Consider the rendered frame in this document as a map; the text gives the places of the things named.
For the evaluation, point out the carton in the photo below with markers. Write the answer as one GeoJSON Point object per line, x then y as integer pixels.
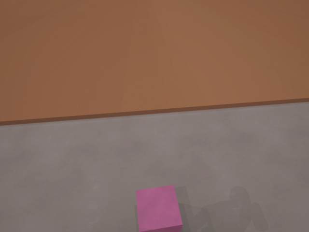
{"type": "Point", "coordinates": [158, 210]}

